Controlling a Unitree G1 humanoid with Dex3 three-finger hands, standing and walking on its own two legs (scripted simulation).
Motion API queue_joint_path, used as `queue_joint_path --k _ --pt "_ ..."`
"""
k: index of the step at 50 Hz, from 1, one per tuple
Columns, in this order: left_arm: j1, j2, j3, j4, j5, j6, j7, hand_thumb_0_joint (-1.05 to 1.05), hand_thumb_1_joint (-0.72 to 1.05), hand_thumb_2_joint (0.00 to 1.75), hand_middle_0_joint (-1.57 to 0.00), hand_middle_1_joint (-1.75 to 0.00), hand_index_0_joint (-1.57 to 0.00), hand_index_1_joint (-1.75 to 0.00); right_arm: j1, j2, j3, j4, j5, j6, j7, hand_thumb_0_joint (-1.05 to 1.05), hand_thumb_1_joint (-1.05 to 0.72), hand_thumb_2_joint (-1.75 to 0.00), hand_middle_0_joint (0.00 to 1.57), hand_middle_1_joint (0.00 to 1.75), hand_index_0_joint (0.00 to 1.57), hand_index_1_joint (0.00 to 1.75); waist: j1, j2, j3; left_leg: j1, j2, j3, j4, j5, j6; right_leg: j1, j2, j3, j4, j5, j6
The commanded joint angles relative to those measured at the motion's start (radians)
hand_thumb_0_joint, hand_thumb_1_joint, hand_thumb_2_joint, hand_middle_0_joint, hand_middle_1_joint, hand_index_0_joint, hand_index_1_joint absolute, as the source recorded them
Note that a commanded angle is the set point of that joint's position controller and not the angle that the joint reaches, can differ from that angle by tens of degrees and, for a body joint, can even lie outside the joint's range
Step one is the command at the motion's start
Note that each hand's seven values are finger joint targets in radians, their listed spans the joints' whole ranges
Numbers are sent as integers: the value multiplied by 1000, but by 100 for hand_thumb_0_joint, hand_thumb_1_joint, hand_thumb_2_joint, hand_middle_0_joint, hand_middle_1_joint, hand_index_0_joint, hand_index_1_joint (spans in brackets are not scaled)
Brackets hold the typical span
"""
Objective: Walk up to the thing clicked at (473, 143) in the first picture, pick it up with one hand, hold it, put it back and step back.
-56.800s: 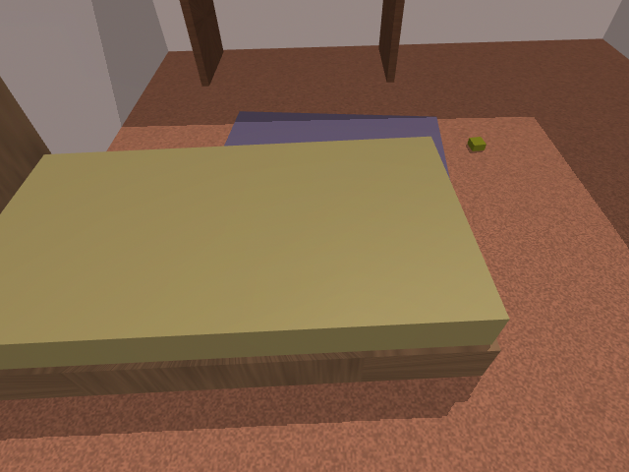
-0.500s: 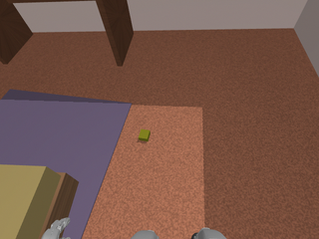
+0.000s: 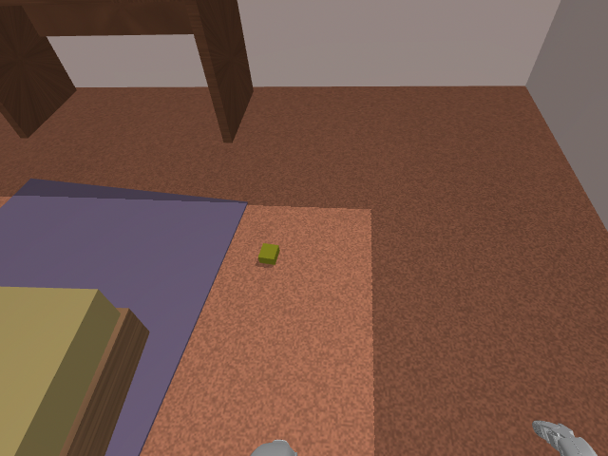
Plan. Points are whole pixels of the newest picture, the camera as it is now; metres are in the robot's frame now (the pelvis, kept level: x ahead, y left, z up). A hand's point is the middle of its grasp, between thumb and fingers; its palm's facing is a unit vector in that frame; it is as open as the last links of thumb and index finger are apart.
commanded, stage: step back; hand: left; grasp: from above
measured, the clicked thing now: (269, 253) +0.97 +0.25 -0.74
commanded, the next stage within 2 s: stand in 0.90 s
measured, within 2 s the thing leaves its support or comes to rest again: neither
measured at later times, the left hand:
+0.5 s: hand out of the picture +0.09 +0.29 -0.13, palm faces +0.03 -0.92 -0.40, open 7.4 cm
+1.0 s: hand out of the picture +0.13 +0.28 -0.14, palm faces +0.08 -0.94 -0.33, open 7.4 cm
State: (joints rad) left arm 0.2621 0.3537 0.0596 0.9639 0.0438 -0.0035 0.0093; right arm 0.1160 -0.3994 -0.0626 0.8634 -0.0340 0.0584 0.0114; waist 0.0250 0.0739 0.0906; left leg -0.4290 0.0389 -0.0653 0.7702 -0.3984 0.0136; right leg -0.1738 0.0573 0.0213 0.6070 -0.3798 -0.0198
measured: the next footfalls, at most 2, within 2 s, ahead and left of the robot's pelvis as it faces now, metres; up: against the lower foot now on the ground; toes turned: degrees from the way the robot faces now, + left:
left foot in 0.22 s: +0.03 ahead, +0.15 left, +0.00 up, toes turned +0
right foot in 0.52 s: +0.11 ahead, -0.11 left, +0.00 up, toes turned +1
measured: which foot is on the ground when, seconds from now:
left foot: up 0.00-0.20, down 0.22-0.56, up 0.58-0.78, down 0.80-1.00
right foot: down 0.00-0.26, up 0.28-0.50, down 0.52-1.00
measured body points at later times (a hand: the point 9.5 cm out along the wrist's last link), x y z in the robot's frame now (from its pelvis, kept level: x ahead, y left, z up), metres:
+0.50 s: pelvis +0.01 +0.01 +0.01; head +0.03 +0.01 +0.46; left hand +0.09 +0.34 -0.10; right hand +0.06 -0.31 -0.11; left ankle -0.01 +0.15 -0.72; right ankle +0.06 -0.11 -0.71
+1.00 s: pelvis +0.05 +0.02 +0.01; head +0.07 +0.03 +0.46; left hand +0.12 +0.33 -0.12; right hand +0.15 -0.27 -0.11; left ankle +0.02 +0.14 -0.72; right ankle +0.07 -0.11 -0.72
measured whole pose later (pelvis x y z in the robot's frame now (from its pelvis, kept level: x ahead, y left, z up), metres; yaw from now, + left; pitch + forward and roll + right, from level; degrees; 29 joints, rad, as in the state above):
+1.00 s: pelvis +0.05 +0.02 +0.01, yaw +4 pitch -2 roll +0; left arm 0.09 0.36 0.03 1.06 0.00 -0.01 0.00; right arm 0.13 -0.33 -0.02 1.08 -0.01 -0.02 0.01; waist 0.01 -0.02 0.07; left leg -0.17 0.01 -0.01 0.52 -0.30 -0.01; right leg -0.22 -0.04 -0.04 0.52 -0.25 0.02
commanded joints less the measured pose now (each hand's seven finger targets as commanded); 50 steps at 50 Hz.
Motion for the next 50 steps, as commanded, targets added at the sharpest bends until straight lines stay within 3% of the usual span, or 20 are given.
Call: queue_joint_path --k 1,3,6,10,12,13,15,18,21,25,27,28,29,32,37,39,41,43,47,50 --pt "-184 295 70 -126 5 -53 19 0 90 90 -20 -30 -20 -30 -20 -211 -57 -29 13 -30 2 0 -90 -90 20 30 20 30 -32 -146 112 54 -15 -104 147 -16 -15 -335 -337 388 -369 -333 -163" --pt "-127 272 70 -97 1 -58 20 0 90 90 -20 -30 -20 -30 -2 -163 -40 -15 15 -44 3 0 -90 -90 20 30 20 30 -15 -189 48 -11 -54 -68 112 -2 -23 -160 -269 264 -310 -101 -141" --pt "-46 308 79 -83 9 -56 7 0 90 90 -20 -30 -20 -30 -27 -167 -34 -21 7 -59 12 0 -90 -90 20 30 20 30 33 -258 26 -13 -55 -20 -26 -64 -31 -78 -269 264 -315 -210 -132" --pt "-68 289 72 -94 -6 -27 -5 0 90 90 -20 -30 -20 -30 77 -155 -48 33 3 -93 7 0 -90 -90 20 30 20 30 -6 -251 -51 199 -89 94 -382 52 -20 -33 -239 141 -143 52 -116" --pt "-30 179 37 -103 -15 -26 -5 0 90 90 -20 -30 -20 -30 163 -214 -76 55 -10 -115 -8 0 -90 -90 20 30 20 30 -36 -23 -166 465 92 -221 -485 89 52 -206 -119 4 227 163 -37" --pt "-79 175 34 -114 -25 -24 -5 0 90 90 -20 -30 -20 -30 175 -313 -91 49 -10 -115 -9 0 -90 -90 20 30 20 30 -54 100 -119 477 283 -535 -520 -66 175 -443 -28 -76 315 -170 -4" --pt "-147 281 58 -112 -19 -25 -1 0 90 90 -20 -30 -20 -30 170 -319 -99 53 1 -109 -8 0 -90 -90 20 30 20 30 -65 11 -9 275 315 -526 -537 -167 264 -383 -105 55 376 -202 -18" --pt "-70 240 54 -92 -24 -30 -18 0 90 90 -20 -30 -20 -30 115 -235 -70 34 -3 -119 -14 0 -90 -90 20 30 20 30 -21 68 -11 309 176 -268 -473 80 170 -376 -125 17 285 -70 -14" --pt "-104 218 53 -83 -22 -28 -25 0 90 90 -20 -30 -20 -30 125 -231 -66 33 -1 -114 -13 0 -90 -90 20 30 20 30 -47 104 -19 222 154 -217 -457 179 163 -251 -94 -38 171 -33 4" --pt "-19 200 58 -24 -26 -47 -2 0 90 90 -20 -30 -20 -30 40 -165 -27 11 24 -86 -18 0 -90 -90 20 30 20 30 31 46 -91 82 84 -73 -208 365 90 85 -43 -77 -165 213 7" --pt "4 293 80 -20 -7 -55 13 0 90 90 -20 -30 -20 -30 85 -77 6 2 42 -81 -26 0 -90 -90 20 30 20 30 37 -205 -154 -67 -58 -58 5 112 10 211 -251 239 -239 290 -43" --pt "-72 324 76 -52 -9 -55 15 0 90 90 -20 -30 -20 -30 118 -81 8 17 35 -69 -36 0 -90 -90 20 30 20 30 10 -224 -153 -27 -81 -54 81 -180 -6 77 -424 424 -333 110 -129" --pt "-177 345 75 -77 -9 -50 9 0 90 90 -20 -30 -20 -30 153 -156 -21 60 29 -58 -41 0 -90 -90 20 30 20 30 -14 -196 -124 85 -35 -51 149 -223 -13 -87 -467 463 -328 -25 -212" --pt "-209 274 58 -78 -12 -52 7 0 90 90 -20 -30 -20 -30 140 -163 -17 98 27 -63 -30 0 -90 -90 20 30 20 30 -22 -178 -60 56 -27 -52 102 -148 -1 -90 -345 257 -265 125 -157" --pt "-201 267 54 -50 -22 -49 7 0 90 90 -20 -30 -20 -30 128 -131 -6 126 17 -73 -30 0 -90 -90 20 30 20 30 -18 -258 -105 138 -23 49 -131 -54 -18 -41 -304 148 -177 421 -129" --pt "-238 257 48 -53 -32 -38 6 0 90 90 -20 -30 -20 -30 159 -128 -14 157 7 -81 -33 0 -90 -90 20 30 20 30 -54 -237 -134 244 -30 67 -335 167 -22 -61 -276 94 -99 465 -93" --pt "-235 199 32 -65 -44 -32 6 0 90 90 -20 -30 -20 -30 129 -191 -35 155 -6 -88 -39 0 -90 -90 20 30 20 30 -36 -85 -169 296 98 -112 -372 426 27 -104 -195 36 4 390 -23" --pt "-216 204 28 -22 -52 -24 8 0 90 90 -20 -30 -20 -30 -43 -239 -31 122 7 -87 -29 0 -90 -90 20 30 20 30 11 17 -117 131 163 -157 -354 301 109 -18 -109 -26 -37 101 1" --pt "-204 195 9 33 -42 -40 -4 0 90 90 -20 -30 -20 -30 -6 -163 1 146 23 -109 -23 0 -90 -90 20 30 20 30 -17 -35 -185 255 95 -64 -367 489 15 92 -183 34 -111 448 -14" --pt "-215 182 -7 52 -48 -34 -2 0 90 90 -20 -30 -20 -30 -49 -172 1 163 25 -107 -24 0 -90 -90 20 30 20 30 -9 -4 -159 286 95 -52 -384 516 10 87 -177 22 -157 445 -9"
